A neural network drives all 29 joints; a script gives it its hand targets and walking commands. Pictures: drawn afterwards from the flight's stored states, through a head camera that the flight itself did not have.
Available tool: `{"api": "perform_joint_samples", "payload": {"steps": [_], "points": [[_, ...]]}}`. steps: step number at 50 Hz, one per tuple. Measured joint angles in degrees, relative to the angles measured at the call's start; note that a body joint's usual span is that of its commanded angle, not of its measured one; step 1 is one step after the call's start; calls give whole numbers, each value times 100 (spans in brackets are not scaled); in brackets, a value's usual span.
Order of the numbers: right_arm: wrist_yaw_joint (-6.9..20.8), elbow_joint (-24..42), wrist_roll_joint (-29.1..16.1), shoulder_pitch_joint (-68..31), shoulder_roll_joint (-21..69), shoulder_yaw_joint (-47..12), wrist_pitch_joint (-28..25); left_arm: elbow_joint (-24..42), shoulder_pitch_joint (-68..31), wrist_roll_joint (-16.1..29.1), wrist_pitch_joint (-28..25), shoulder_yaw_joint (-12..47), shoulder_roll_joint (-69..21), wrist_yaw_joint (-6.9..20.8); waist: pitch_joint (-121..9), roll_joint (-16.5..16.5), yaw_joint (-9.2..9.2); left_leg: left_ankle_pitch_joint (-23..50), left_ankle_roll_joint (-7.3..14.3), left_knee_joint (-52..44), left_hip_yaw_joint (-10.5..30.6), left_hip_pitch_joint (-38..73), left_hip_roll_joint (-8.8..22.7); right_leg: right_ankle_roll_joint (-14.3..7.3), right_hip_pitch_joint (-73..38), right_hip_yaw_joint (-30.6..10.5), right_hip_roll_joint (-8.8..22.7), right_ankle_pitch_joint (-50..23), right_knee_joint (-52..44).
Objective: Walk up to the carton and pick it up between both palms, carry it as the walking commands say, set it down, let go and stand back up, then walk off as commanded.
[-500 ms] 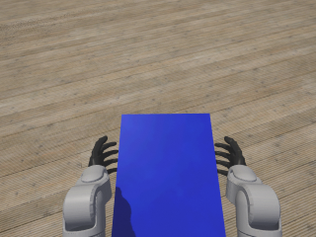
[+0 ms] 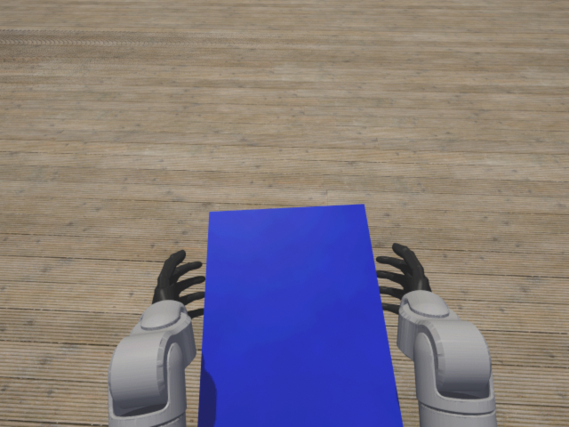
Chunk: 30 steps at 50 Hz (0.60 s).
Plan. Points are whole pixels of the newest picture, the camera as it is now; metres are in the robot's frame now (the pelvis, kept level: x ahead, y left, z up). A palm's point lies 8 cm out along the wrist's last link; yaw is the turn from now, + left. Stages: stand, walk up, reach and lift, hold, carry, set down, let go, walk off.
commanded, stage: carry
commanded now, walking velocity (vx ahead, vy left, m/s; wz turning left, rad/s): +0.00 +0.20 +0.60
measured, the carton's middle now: (292, 316) +0.30 +0.01 +0.00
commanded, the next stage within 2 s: none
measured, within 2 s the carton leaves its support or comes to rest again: neither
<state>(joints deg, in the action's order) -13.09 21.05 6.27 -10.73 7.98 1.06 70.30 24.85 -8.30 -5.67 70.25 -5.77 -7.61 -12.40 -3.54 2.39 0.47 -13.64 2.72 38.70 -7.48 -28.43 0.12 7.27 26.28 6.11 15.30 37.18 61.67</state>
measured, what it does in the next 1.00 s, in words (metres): steps to the left, turning left: right foot, then left foot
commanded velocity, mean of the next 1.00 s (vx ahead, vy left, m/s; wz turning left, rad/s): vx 0.00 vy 0.20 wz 0.60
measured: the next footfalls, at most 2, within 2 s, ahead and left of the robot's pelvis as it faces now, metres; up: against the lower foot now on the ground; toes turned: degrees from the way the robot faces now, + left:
right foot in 0.18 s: +0.05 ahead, -0.07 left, +0.00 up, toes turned -4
left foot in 0.48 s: +0.02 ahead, +0.26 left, +0.00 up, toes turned +26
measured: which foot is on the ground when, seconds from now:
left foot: down 0.00-0.20, up 0.22-0.46, down 0.48-0.86, up 0.88-1.00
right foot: up 0.00-0.16, down 0.18-0.48, up 0.50-0.84, down 0.86-1.00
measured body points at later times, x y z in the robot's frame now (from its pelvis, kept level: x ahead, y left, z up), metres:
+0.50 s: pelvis -0.02 +0.13 +0.01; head -0.01 +0.13 +0.46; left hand +0.19 +0.36 +0.10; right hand +0.29 +0.07 +0.10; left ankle -0.02 +0.25 -0.72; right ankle +0.01 -0.06 -0.71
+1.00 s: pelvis -0.09 +0.22 +0.02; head -0.07 +0.21 +0.47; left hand +0.05 +0.50 +0.11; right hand +0.22 +0.25 +0.10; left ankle -0.12 +0.30 -0.64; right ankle -0.02 +0.11 -0.71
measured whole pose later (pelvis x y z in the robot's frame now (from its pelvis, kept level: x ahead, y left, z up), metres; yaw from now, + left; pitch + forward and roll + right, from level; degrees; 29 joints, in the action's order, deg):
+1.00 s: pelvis -0.09 +0.22 +0.02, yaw +36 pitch +3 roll +1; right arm -13.3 25.1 5.8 -7.6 7.5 1.9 71.6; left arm 24.5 -6.7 -4.7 69.4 -3.5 -7.5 -11.9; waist -3.0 -1.3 1.0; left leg -21.1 -0.9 61.6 -3.8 -35.0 -2.6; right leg 1.8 17.6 10.9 8.8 17.8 33.4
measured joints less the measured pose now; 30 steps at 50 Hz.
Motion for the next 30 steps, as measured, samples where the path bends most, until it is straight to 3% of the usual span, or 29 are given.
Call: {"api": "perform_joint_samples", "payload": {"steps": [3,8,9,10,11,13,15,17,22,24,25,28,30], "points": [[38,-65,8,98,-13,44,-7,-96,54,53,9,51,6,-14,152,-95,-103,35,99,-99,124,-15,-94,-113,379,-11,-504,-151,316],[41,292,12,223,-30,47,-122,70,75,137,-175,141,6,0,301,-283,-100,191,273,-157,285,-133,-410,-354,227,160,-994,-767,-1078],[28,367,11,241,-31,43,-130,89,60,146,-204,144,5,15,285,-331,-90,178,294,-87,316,-184,-479,-414,46,208,-1053,-1004,-1561],[15,422,12,249,-36,65,-131,65,44,150,-244,163,0,36,284,-468,-80,136,309,38,387,-233,-496,-610,-85,287,-1095,-1564,-1885],[11,446,15,288,-43,86,-136,1,34,141,-280,189,-4,60,273,-557,-65,-174,238,315,416,-321,-502,-742,-132,362,-1071,-1749,-1922],[4,486,4,399,-50,111,-91,-106,45,132,-277,238,0,89,229,-538,7,-794,16,1448,296,-632,-447,-809,-259,518,-894,-1700,-1989],[-2,482,-27,448,-54,100,-24,-129,121,109,-247,258,5,106,203,-467,58,-859,-152,2218,236,-772,-273,-720,-466,632,-714,-1725,-2250],[-2,480,-61,441,-56,78,12,-61,190,87,-216,262,10,100,183,-358,86,-817,-270,2226,223,-692,-79,-567,-630,700,-503,-1851,-2507],[-13,578,-91,308,-45,100,7,193,195,50,-178,316,11,43,90,-91,101,-883,-329,452,105,63,177,-180,-761,880,115,-1942,-2618],[0,574,-77,217,-34,108,18,263,164,21,-145,315,12,21,22,-28,96,-260,-290,-491,13,472,135,9,-689,913,380,-1815,-2329],[12,492,-63,149,-22,78,-10,279,136,11,-133,254,15,10,18,62,90,92,-181,-472,-21,423,19,21,-538,758,492,-1691,-1978],[44,171,-39,65,-10,10,-74,190,115,9,-78,102,10,-23,31,-23,-3,-121,60,-59,94,153,-33,-38,159,119,-29,-165,-242],[71,66,-19,93,-13,33,-59,97,98,39,-20,87,9,-35,90,-84,-100,-134,151,-126,173,159,-94,-94,476,0,-385,-138,464]]}}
